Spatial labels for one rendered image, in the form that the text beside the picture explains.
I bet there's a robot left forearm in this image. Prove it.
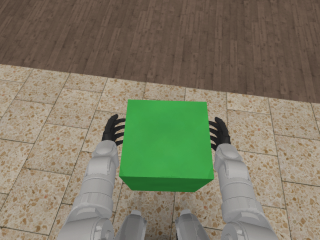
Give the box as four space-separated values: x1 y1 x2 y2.
56 140 120 240

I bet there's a robot right shin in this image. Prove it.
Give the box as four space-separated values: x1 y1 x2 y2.
180 209 197 217

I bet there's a robot right thigh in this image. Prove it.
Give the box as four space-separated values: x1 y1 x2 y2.
174 213 210 240

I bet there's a robot left hand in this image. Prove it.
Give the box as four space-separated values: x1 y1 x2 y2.
101 114 126 146

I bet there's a carton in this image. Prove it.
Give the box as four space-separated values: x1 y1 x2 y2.
119 99 214 192

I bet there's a robot right hand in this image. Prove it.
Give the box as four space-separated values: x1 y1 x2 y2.
208 117 231 151

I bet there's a left robot upper arm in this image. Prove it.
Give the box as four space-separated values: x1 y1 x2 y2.
57 216 115 240

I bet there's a right robot upper arm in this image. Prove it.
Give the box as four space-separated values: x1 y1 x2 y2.
220 220 279 240

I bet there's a robot right forearm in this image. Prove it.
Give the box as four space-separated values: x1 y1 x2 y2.
213 143 276 235

